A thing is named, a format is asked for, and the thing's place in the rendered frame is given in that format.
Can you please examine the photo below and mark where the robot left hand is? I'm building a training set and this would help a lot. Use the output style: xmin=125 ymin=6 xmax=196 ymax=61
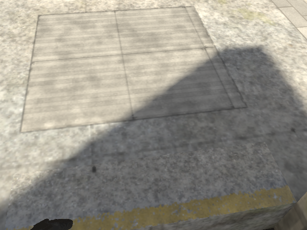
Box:
xmin=30 ymin=219 xmax=73 ymax=230

